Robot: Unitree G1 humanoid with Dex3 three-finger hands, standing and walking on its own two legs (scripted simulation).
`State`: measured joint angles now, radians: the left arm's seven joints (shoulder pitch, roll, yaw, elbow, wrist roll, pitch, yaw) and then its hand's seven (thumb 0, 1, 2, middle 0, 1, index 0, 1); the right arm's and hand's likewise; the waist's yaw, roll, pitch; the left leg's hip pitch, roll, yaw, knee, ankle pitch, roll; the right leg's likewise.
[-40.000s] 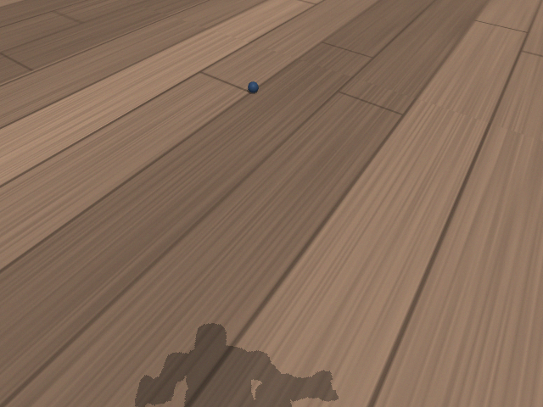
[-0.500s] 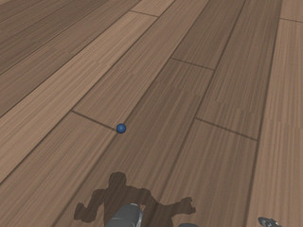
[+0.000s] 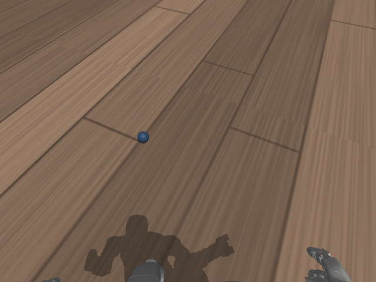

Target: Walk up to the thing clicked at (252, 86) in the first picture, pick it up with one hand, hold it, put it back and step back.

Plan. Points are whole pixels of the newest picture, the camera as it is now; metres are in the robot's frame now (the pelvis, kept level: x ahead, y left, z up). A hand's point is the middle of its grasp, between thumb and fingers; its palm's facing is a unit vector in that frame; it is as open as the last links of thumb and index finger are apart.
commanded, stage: step back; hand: left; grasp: from above
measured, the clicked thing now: (143, 137) +1.00 +0.28 -0.71
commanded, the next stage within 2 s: stand in 1.10 s
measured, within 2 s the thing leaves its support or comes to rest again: neither
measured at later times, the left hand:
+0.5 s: hand out of the picture +0.02 +0.28 -0.13, palm faces +0.04 -0.92 -0.40, open 7.3 cm
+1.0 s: hand out of the picture +0.09 +0.28 -0.14, palm faces +0.07 -0.93 -0.35, open 7.3 cm
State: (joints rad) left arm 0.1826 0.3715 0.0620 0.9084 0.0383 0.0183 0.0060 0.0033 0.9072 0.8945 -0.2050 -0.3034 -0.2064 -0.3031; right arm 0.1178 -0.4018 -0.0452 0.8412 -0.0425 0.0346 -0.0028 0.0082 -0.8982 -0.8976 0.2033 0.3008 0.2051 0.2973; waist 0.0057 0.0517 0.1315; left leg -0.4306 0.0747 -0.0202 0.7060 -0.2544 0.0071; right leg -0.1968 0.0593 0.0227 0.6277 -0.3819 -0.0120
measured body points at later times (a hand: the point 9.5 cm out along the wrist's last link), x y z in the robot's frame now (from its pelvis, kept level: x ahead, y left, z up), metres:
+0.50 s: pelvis -0.02 +0.00 +0.01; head -0.01 +0.00 +0.46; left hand +0.02 +0.33 -0.10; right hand +0.05 -0.30 -0.11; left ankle -0.01 +0.14 -0.72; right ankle +0.01 -0.12 -0.71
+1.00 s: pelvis +0.03 +0.01 +0.02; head +0.05 +0.02 +0.47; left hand +0.09 +0.33 -0.11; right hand +0.16 -0.27 -0.11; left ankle +0.04 +0.14 -0.72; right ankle +0.02 -0.12 -0.72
